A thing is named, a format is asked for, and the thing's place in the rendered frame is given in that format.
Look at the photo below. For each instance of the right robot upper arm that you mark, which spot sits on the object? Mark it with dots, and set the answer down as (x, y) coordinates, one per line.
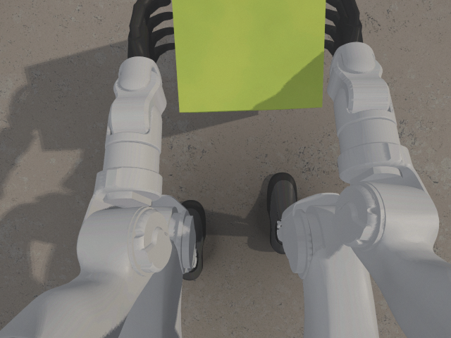
(392, 229)

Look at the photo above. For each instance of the robot right hand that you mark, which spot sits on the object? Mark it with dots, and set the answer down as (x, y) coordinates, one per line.
(348, 27)

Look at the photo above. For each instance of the left robot forearm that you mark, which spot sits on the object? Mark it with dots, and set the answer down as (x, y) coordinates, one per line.
(130, 175)

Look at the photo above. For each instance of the right robot forearm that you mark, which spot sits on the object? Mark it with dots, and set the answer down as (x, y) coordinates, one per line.
(366, 126)

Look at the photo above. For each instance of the left robot upper arm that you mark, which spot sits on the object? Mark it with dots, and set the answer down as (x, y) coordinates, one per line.
(118, 252)

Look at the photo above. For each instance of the carton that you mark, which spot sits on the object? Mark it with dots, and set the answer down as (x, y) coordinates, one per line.
(249, 55)

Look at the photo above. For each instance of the robot left hand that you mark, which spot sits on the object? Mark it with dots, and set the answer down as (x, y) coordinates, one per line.
(141, 39)

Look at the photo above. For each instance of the robot left foot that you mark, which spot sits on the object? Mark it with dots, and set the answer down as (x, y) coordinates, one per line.
(197, 210)

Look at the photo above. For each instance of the robot right foot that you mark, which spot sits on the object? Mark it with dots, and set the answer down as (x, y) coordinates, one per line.
(281, 193)

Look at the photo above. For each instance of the robot foot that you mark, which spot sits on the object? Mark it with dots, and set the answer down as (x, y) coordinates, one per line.
(281, 193)
(197, 210)

